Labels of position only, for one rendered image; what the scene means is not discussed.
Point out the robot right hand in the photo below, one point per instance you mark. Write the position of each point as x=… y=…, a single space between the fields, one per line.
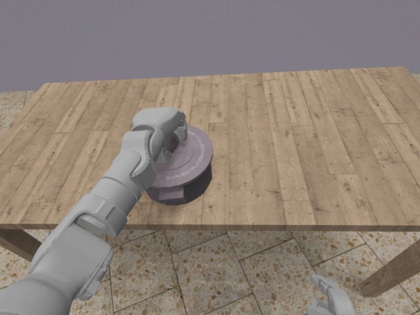
x=338 y=301

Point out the robot left forearm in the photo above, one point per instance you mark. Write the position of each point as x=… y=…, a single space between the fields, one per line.
x=105 y=208

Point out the lid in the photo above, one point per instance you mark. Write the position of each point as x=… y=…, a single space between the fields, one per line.
x=189 y=161

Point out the knob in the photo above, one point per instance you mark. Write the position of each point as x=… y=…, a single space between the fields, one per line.
x=172 y=142

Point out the left robot upper arm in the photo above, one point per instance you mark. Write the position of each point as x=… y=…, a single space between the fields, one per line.
x=72 y=268

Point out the pot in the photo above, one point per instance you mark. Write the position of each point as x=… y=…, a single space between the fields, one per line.
x=183 y=194

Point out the table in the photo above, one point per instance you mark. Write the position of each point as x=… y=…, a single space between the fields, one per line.
x=320 y=150

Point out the robot left hand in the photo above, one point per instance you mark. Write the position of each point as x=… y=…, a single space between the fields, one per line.
x=168 y=119

